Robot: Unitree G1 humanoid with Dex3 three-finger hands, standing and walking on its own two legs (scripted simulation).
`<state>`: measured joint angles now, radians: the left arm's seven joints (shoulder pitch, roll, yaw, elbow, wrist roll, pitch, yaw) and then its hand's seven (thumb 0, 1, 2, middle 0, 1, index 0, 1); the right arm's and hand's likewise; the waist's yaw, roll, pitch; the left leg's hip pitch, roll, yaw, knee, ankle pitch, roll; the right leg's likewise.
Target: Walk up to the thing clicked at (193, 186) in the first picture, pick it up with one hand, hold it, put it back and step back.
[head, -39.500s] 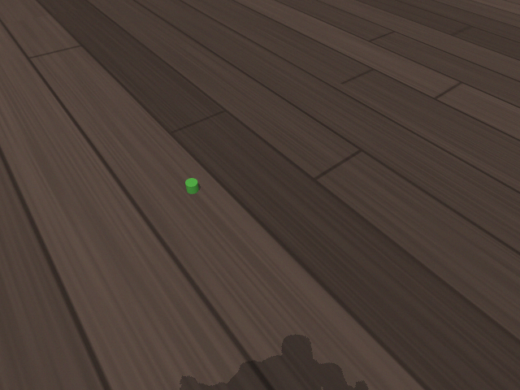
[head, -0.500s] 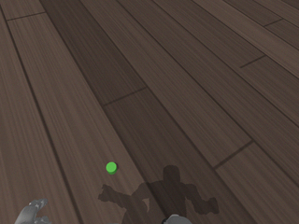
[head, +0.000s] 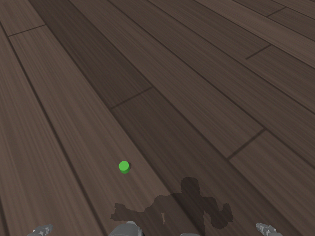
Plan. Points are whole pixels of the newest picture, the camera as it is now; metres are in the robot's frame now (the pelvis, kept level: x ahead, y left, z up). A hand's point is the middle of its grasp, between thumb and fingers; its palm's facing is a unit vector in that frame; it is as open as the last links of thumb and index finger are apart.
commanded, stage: step back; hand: left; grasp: from above
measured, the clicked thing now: (124, 167) +0.56 +0.21 -0.73
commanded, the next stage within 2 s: none
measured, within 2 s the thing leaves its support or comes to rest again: neither
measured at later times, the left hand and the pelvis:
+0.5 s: hand out of the picture -0.05 +0.28 -0.14, palm faces +0.03 -0.94 -0.34, open 7.3 cm; pelvis -0.15 +0.02 +0.02, yaw +1 degrees
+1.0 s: hand out of the picture -0.20 +0.25 -0.13, palm faces -0.01 -0.90 -0.44, open 7.4 cm; pelvis -0.32 -0.02 +0.00, yaw +1 degrees
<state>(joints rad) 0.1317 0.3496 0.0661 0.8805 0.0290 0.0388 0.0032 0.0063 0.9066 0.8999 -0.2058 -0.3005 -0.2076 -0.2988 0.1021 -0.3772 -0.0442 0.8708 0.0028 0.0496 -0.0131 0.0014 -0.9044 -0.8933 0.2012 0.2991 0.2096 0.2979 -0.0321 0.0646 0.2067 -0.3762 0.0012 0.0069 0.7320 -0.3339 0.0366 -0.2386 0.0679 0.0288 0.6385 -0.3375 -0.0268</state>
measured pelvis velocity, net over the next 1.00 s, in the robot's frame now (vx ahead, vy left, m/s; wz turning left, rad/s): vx -0.32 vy -0.02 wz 0.03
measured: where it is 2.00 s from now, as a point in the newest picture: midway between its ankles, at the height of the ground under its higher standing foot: outside the picture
